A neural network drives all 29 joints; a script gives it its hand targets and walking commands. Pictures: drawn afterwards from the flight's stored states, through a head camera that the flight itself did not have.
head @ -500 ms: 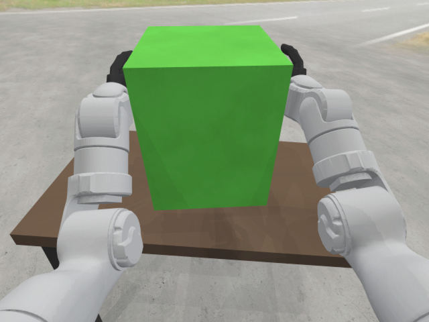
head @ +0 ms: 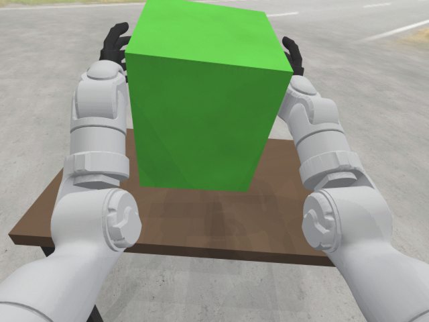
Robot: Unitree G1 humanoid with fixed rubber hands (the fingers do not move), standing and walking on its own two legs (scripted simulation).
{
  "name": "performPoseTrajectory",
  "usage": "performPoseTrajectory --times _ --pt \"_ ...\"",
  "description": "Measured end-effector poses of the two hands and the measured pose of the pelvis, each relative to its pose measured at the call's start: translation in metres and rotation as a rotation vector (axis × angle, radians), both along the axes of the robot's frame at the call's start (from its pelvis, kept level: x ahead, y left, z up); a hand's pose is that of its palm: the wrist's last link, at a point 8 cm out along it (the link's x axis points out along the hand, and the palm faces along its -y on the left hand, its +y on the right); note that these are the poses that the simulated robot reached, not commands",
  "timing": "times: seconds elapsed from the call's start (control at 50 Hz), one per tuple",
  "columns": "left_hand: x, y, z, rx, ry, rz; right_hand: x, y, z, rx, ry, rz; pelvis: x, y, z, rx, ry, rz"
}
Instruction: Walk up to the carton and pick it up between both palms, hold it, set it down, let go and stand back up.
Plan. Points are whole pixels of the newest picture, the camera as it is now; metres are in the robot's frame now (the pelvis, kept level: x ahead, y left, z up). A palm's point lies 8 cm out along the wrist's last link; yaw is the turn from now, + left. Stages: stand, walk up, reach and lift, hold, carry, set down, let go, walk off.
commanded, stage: set down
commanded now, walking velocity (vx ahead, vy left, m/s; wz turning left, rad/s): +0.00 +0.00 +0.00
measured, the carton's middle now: (201, 100) +0.39 +0.02 +0.28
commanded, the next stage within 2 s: none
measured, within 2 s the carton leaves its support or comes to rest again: neither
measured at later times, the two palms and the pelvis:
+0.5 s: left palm (114, 96) +0.40 +0.18 +0.28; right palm (275, 98) +0.41 -0.11 +0.28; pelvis +0.01 +0.00 +0.00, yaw +0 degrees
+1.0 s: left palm (128, 111) +0.43 +0.16 +0.24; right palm (275, 111) +0.43 -0.13 +0.25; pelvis +0.01 +0.00 +0.00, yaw +0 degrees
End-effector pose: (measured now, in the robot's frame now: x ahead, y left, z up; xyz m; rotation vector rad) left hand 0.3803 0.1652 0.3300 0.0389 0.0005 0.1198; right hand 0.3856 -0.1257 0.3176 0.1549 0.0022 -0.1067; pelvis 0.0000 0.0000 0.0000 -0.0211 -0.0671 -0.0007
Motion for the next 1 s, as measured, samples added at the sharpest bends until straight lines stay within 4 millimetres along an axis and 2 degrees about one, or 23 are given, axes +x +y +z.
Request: performPoseTrajectory --times 0.12,0.26,0.54,0.68,0.8,1.0 --pt "0.014 0.006 -0.022 0.004 0.025 -0.009 0.013 0.005 -0.014 -0.010 0.014 0.000 0.004 0.001 0.000 -0.002 -0.023 0.001" --pt "0.023 0.014 -0.045 -0.011 0.023 -0.010 0.022 0.014 -0.019 -0.051 0.002 -0.003 0.009 0.003 0.000 -0.003 -0.023 0.001" --pt "0.022 0.011 -0.056 0.002 0.040 -0.009 0.020 0.011 -0.038 -0.054 0.006 -0.006 0.005 0.003 0.000 -0.004 -0.040 0.002" --pt "0.030 0.007 -0.074 0.009 0.075 -0.021 0.026 0.007 -0.052 -0.067 0.026 -0.014 0.006 0.003 0.000 -0.004 -0.039 0.002" --pt "0.037 0.004 -0.076 0.014 0.056 -0.016 0.033 0.005 -0.055 -0.070 0.003 -0.016 0.009 0.002 0.000 -0.003 -0.032 0.002" --pt "0.047 -0.001 -0.093 0.013 0.098 -0.019 0.041 -0.001 -0.073 -0.068 0.040 -0.018 0.014 0.001 0.001 -0.002 -0.023 0.002"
